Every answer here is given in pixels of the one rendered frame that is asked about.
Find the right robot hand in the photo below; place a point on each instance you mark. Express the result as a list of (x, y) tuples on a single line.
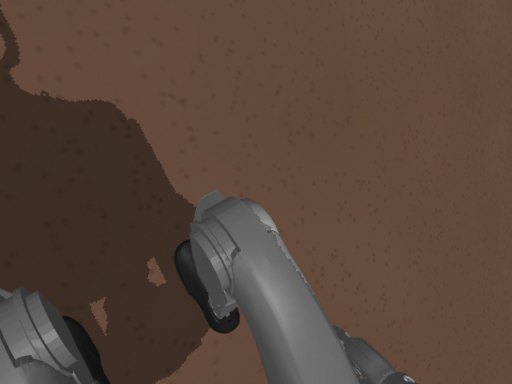
[(371, 366)]

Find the left robot foot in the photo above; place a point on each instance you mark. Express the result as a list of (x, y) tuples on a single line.
[(87, 349)]

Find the right robot foot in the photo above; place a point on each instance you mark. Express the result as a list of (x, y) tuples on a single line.
[(187, 272)]

